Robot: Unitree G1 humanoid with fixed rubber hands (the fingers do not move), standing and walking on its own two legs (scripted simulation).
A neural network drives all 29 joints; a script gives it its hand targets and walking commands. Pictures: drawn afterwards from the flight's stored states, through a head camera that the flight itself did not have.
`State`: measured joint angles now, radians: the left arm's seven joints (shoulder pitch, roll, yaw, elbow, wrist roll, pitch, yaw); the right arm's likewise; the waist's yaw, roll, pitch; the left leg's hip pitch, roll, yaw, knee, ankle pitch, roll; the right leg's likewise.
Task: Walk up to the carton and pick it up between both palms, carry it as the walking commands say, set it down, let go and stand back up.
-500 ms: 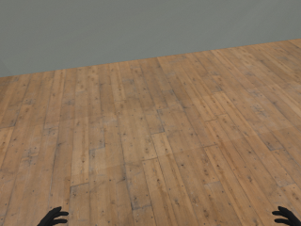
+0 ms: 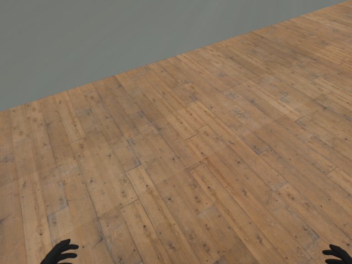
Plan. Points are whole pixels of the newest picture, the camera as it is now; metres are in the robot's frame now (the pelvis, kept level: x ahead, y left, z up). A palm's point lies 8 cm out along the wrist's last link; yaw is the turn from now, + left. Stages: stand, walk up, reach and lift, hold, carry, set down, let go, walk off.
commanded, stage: walk up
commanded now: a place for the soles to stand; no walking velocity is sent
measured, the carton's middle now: out of the picture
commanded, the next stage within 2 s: none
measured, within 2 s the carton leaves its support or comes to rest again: neither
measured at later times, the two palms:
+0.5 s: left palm (117, 212) +0.28 +0.17 -0.05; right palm out of the picture +0.15 -0.48 -0.08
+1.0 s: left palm (199, 120) +0.61 -0.07 -0.07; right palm out of the picture +0.15 -0.56 -0.08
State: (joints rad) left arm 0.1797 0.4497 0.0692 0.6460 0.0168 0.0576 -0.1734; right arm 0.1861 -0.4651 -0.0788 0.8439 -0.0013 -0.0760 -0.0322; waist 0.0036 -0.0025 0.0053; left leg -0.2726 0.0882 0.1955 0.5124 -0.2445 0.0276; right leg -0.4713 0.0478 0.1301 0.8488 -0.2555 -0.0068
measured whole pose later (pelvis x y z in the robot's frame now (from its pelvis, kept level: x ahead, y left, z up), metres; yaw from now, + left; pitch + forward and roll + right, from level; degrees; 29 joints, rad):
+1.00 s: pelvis +0.29 -0.22 -0.02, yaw -32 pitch -1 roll +1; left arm 0.08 0.46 0.07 0.67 0.02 0.04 -0.19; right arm 0.28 -0.49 -0.09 0.84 0.00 -0.11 -0.04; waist -0.05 -0.06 0.04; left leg 0.00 0.12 0.29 0.51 -0.46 -0.04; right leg -0.51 -0.02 0.07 0.60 -0.15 -0.04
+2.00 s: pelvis +0.53 -0.57 -0.01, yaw -56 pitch -1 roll +1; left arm 0.20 0.47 0.08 0.75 0.02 0.02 -0.14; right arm 0.22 -0.50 -0.09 0.84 -0.01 -0.14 -0.02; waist -0.03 -0.06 0.06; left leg -0.23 0.16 0.21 0.61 -0.34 0.00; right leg -0.49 -0.02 0.09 0.93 -0.39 -0.01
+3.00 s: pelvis +0.59 -1.02 -0.02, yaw -70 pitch +0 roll +1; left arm 0.30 0.47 0.08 0.75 0.02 -0.01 -0.09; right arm 0.23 -0.51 -0.09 0.84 -0.01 -0.14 -0.02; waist 0.05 -0.04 0.05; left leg -0.39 0.09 0.10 0.64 -0.25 0.04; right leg -0.35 0.06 0.08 0.86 -0.43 -0.04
